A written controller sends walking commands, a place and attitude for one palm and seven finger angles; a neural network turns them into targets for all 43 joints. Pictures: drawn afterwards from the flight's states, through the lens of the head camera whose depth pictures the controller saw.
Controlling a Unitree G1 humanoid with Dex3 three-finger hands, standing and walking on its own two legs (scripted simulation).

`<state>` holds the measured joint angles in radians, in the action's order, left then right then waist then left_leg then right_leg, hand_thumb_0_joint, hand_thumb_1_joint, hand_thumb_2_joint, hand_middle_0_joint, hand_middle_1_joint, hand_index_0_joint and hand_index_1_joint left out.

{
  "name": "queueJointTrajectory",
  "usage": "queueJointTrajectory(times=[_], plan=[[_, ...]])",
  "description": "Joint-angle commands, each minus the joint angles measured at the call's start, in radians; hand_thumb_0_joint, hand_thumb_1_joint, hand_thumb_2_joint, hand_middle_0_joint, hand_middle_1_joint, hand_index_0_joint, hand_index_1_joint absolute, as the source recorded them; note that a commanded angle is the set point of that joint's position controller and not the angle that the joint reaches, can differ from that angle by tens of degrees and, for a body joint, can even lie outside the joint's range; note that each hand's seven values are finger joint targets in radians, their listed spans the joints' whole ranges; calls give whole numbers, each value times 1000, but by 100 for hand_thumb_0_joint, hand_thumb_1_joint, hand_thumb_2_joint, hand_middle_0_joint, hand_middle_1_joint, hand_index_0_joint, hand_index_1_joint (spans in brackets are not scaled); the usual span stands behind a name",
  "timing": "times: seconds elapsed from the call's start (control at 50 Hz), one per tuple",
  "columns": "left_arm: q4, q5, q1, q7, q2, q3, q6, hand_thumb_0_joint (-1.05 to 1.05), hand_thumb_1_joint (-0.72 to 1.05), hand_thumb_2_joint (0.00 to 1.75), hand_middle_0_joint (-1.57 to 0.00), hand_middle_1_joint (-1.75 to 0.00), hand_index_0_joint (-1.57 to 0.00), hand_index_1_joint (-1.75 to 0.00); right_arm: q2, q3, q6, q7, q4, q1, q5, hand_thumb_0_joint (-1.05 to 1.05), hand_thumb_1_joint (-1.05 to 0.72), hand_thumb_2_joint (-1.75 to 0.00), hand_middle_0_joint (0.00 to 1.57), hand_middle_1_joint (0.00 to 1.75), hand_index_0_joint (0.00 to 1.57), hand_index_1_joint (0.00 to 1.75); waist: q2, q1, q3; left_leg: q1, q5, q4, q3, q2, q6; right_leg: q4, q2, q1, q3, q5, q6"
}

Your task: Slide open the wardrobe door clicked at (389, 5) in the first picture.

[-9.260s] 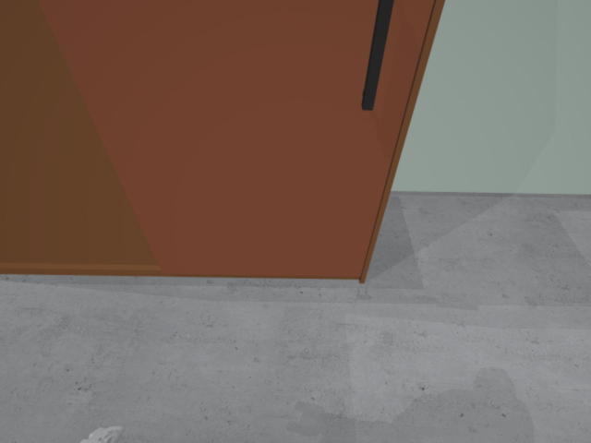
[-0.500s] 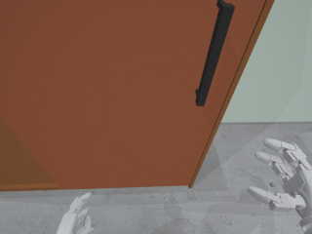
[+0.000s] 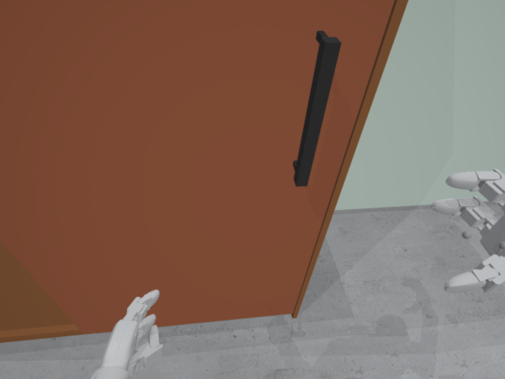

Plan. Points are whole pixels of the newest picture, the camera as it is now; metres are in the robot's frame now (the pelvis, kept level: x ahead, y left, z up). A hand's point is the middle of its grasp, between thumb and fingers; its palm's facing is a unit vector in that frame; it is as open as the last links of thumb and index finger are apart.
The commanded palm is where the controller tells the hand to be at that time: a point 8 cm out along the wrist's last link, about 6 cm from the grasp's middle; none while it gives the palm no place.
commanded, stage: raise the hand with hooked fingers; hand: right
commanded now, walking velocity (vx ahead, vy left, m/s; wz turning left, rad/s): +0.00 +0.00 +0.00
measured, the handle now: (309, 117) +0.50 -0.10 +0.19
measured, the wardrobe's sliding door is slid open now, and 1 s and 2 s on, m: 0.00 0.00 0.00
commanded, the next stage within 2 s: move the hooked fingers beside the handle in 0.70 s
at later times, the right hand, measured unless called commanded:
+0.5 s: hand (467, 204) +0.28 -0.26 +0.21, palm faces -0.01 +0.99 -0.12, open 14.0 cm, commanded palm +0.24 -0.31 +0.22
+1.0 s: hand (464, 200) +0.29 -0.26 +0.21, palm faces +0.01 +1.00 -0.10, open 14.0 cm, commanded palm +0.26 -0.29 +0.22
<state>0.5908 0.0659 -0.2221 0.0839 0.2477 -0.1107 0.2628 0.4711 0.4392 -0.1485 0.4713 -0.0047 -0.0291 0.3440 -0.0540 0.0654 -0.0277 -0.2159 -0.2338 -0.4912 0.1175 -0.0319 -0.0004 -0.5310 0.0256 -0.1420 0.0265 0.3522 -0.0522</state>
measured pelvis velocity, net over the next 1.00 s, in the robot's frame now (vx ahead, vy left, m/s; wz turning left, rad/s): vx -0.01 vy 0.01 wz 0.00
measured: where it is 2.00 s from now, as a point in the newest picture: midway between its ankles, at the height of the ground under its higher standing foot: outside the picture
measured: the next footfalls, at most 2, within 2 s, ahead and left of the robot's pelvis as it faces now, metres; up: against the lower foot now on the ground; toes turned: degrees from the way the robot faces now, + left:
none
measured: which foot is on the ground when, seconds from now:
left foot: down 0.00-1.00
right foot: down 0.00-1.00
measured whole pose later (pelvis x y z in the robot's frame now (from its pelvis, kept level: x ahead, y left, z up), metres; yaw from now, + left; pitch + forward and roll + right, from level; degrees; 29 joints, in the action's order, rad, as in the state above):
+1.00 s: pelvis -0.01 +0.01 +0.00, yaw +0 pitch -2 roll +1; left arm 0.61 0.09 -0.22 0.10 0.28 -0.10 0.20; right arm 0.52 0.46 -0.24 0.49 -0.19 -0.24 0.32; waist -0.06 0.05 -0.03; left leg -0.21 -0.22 -0.48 0.12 -0.02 -0.02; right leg -0.50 0.02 -0.13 0.02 0.33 -0.04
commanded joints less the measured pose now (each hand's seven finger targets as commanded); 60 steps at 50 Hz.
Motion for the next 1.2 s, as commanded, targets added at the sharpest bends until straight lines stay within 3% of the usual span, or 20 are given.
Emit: queueJointTrajectory(times=[0.0, 0.04, 0.12, 0.16, 0.26, 0.3, 0.42, 0.5, 0.6, 0.64, 0.68, 0.72, 0.8, 0.88, 0.92, 0.98, 1.04, 1.1, 1.14, 1.18], plan=[[-157, 11, 115, 12, 132, 60, 40, 0, 90, 90, -20, -30, -20, -30, 286, 115, 25, 7, 185, -369, 15, 0, 50, -30, 30, 120, 30, 120, -47, -21, -151, 81, 218, 42, -33, 29, -33, 118, -38, 6, -101, -370, 54], [-158, 11, 118, 10, 133, 58, 31, 0, 90, 90, -20, -30, -20, -30, 318, 133, 13, 16, 174, -398, 14, 0, 50, -30, 30, 120, 30, 120, -65, -16, -163, 100, 232, 52, -37, 29, -37, 124, -34, 19, -98, -380, 54], [-155, 13, 123, 6, 141, 57, 19, 0, 90, 90, -20, -30, -20, -30, 367, 169, -21, 37, 94, -426, 19, 0, 50, -30, 30, 120, 30, 120, -24, -7, -152, 120, 243, 68, -39, 26, -39, 130, -30, 3, -95, -374, 47], [-158, 17, 131, 4, 146, 58, 12, 0, 90, 90, -20, -30, -20, -30, 393, 180, -38, 46, 72, -478, 15, 0, 50, -30, 30, 120, 30, 120, -45, -8, -163, 120, 250, 67, -41, 21, -40, 133, -27, 6, -95, -375, 44], [-171, 26, 131, -9, 156, 64, -6, 0, 90, 90, -20, -30, -20, -30, 335, 128, -73, 80, -6, -419, 22, 0, 50, -30, 30, 120, 30, 120, 6, -16, -138, 97, 251, 64, -50, 15, -36, 123, -27, -14, -83, -352, 37], [-184, 25, 137, -11, 158, 70, -6, 0, 90, 90, -20, -30, -20, -30, 355, 147, -65, 78, 54, -427, 23, 0, 50, -30, 30, 120, 30, 120, -2, -11, -184, 110, 259, 52, -46, 15, -34, 117, -26, 2, -85, -367, 37], [-184, 18, 143, -6, 147, 71, -6, 0, 90, 90, -20, -30, -20, -30, 411, 214, -35, 30, 128, -436, 28, 0, 50, -30, 30, 120, 30, 120, -22, -2, -181, 130, 240, 67, -63, 12, -35, 111, -28, -8, -71, -344, 31], [-179, 21, 141, 7, 144, 69, 3, 0, 90, 90, -20, -30, -20, -30, 388, 186, -31, 8, 133, -476, 7, 0, 50, -30, 30, 120, 30, 120, -84, -13, -167, 105, 201, 69, -57, 13, -35, 127, -25, 9, -73, -312, 31], [-167, 23, 140, 12, 147, 68, 3, 0, 90, 90, -20, -30, -20, -30, 362, 161, -48, 27, 77, -453, 11, 0, 50, -30, 30, 120, 30, 120, -38, -23, -151, 106, 210, 75, -70, 8, -29, 117, -27, -4, -68, -294, 25], [-164, 25, 144, 8, 153, 67, -4, 0, 90, 90, -20, -30, -20, -30, 362, 162, -52, 38, 53, -439, 19, 0, 50, -30, 30, 120, 30, 120, 15, -24, -144, 119, 224, 75, -82, 4, -26, 107, -31, -27, -67, -297, 22], [-169, 26, 151, 9, 150, 67, -3, 0, 90, 90, -20, -30, -20, -30, 364, 154, -49, 40, 81, -475, 17, 0, 50, -30, 30, 120, 30, 120, -19, -25, -156, 107, 214, 71, -72, 5, -27, 108, -27, -14, -68, -294, 24], [-171, 23, 155, 7, 147, 67, -3, 0, 90, 90, -20, -30, -20, -30, 377, 161, -45, 37, 84, -453, 18, 0, 50, -30, 30, 120, 30, 120, -24, -17, -156, 117, 207, 74, -85, 1, -30, 101, -30, -21, -68, -295, 25], [-165, 25, 149, 10, 146, 66, -1, 0, 90, 90, -20, -30, -20, -30, 371, 160, -39, 35, 68, -474, 16, 0, 50, -30, 30, 120, 30, 120, -37, -26, -156, 95, 204, 69, -69, 7, -28, 108, -28, -11, -70, -292, 25], [-150, 26, 141, 16, 148, 66, -1, 0, 90, 90, -20, -30, -20, -30, 338, 111, -34, 24, 25, -557, 8, 0, 50, -30, 30, 120, 30, 120, -14, -44, -130, 65, 168, 77, -71, 8, -27, 112, -31, -18, -74, -260, 26], [-147, 26, 137, 18, 149, 68, -4, 0, 90, 90, -20, -30, -20, -30, 344, 103, -33, 15, -1, -563, -1, 0, 50, -30, 30, 120, 30, 120, -18, -39, -124, 68, 134, 83, -80, 3, -31, 111, -34, -28, -73, -243, 28], [-152, 28, 137, 23, 143, 66, 2, 0, 90, 90, -20, -30, -20, -30, 315, 54, -22, 2, 27, -657, -20, 0, 50, -30, 30, 120, 30, 120, -69, -50, -162, 54, 147, 69, -64, 7, -33, 120, -30, 10, -83, -260, 30], [-144, 25, 125, 24, 145, 64, -2, 0, 90, 90, -20, -30, -20, -30, 299, 34, -14, -14, -8, -695, -28, 0, 50, -30, 30, 120, 30, 120, -25, -54, -166, 58, 145, 71, -60, 10, -34, 128, -33, 4, -88, -261, 30], [-143, 24, 122, 24, 144, 66, -2, 0, 90, 90, -20, -30, -20, -30, 298, 39, -16, -35, -52, -703, -38, 0, 50, -30, 30, 120, 30, 120, -51, -44, -174, 49, 141, 61, -54, 7, -38, 134, -33, 6, -94, -262, 37], [-143, 23, 120, 17, 147, 67, -11, 0, 90, 90, -20, -30, -20, -30, 302, 45, -17, -47, -57, -706, -42, 0, 50, -30, 30, 120, 30, 120, -7, -39, -187, 77, 167, 62, -55, 6, -38, 137, -36, -7, -90, -288, 37], [-154, 23, 122, 12, 141, 71, -11, 0, 90, 90, -20, -30, -20, -30, 284, 38, -19, -58, -30, -698, -46, 0, 50, -30, 30, 120, 30, 120, -37, -32, -215, 86, 213, 48, -52, 5, -40, 132, -37, 13, -87, -344, 44]])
